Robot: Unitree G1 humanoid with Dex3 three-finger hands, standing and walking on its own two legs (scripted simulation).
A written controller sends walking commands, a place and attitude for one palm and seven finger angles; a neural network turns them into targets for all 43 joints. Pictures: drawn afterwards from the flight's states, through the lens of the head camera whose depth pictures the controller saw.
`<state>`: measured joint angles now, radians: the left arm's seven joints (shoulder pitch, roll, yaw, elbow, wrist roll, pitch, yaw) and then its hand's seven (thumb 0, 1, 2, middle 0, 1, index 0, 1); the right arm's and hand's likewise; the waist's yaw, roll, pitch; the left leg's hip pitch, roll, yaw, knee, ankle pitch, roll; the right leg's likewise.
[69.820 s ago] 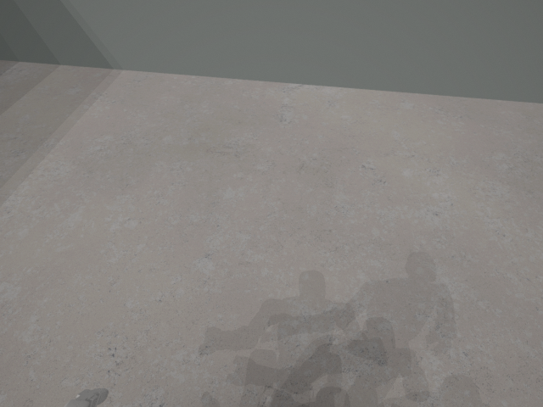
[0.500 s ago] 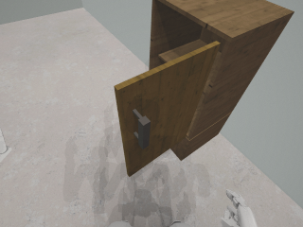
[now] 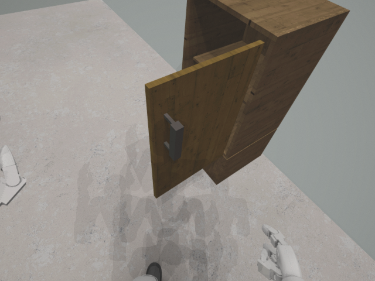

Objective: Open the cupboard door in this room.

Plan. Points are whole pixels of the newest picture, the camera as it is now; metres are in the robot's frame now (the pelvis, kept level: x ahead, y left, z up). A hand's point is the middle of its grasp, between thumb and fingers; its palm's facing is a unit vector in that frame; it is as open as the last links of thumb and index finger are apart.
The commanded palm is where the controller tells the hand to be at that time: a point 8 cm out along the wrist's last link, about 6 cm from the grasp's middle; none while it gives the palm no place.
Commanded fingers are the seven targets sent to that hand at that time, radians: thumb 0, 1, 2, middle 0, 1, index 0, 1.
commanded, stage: stop stepping back and stand still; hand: left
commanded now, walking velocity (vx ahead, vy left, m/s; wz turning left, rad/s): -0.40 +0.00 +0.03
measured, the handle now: (171, 137) +0.47 +0.10 -0.03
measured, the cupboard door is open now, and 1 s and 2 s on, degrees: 92 92 92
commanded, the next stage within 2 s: let the arm hang, fingers relaxed in 0.76 s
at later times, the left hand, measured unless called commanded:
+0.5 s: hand (18, 239) +0.14 +0.24 +0.16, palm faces +0.41 -0.80 -0.44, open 7.4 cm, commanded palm +0.09 +0.28 +0.18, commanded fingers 0.00 0.90 0.90 -0.20 -0.30 -0.20 -0.30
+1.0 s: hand (70, 269) +0.13 +0.24 -0.04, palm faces +0.12 -0.88 -0.45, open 7.4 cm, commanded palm none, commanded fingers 0.00 0.90 0.90 -0.20 -0.30 -0.20 -0.30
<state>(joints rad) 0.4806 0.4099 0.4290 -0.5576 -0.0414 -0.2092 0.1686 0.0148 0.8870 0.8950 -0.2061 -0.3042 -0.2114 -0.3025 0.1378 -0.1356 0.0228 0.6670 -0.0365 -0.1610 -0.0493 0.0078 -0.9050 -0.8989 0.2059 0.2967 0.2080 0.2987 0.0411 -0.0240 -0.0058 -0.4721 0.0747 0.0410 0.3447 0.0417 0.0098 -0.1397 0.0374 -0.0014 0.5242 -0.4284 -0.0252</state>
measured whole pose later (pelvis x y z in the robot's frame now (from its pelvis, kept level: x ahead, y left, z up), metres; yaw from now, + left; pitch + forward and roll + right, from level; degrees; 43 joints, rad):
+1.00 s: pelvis -0.06 -0.02 -0.01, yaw +0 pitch +0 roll -1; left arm 0.26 0.35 0.14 0.36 0.03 -0.01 0.02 0.00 0.90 0.90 -0.20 -0.30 -0.20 -0.30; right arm 0.11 -0.30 0.00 0.85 -0.01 -0.04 -0.01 0.01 -0.91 -0.90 0.21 0.30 0.21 0.30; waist 0.00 0.07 -0.02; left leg -0.44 -0.02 -0.04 0.58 -0.13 0.02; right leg -0.16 0.01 -0.02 0.59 -0.42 0.00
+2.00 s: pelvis -0.04 -0.04 +0.00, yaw -1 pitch -3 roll +0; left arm 0.19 0.19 0.02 1.09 0.01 0.00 0.03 0.00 0.90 0.89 -0.20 -0.30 -0.21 -0.30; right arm 0.15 -0.23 -0.01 1.14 -0.02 0.02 -0.03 0.00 -0.91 -0.90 0.20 0.30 0.20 0.30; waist -0.02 0.00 0.07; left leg -0.28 0.00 -0.04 0.44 -0.11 -0.02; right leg 0.03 0.03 -0.01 0.39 -0.37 -0.03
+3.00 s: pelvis -0.03 -0.04 +0.00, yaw -1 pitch -2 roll +0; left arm 0.22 0.24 0.02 1.11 0.01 -0.01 0.03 0.00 0.90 0.89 -0.20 -0.30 -0.21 -0.30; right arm 0.13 -0.25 -0.01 1.15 -0.02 0.01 -0.03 0.00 -0.91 -0.90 0.20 0.30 0.20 0.30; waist -0.01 0.00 0.08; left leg -0.26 0.00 -0.03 0.41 -0.11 -0.02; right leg 0.05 0.03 0.00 0.35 -0.35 -0.03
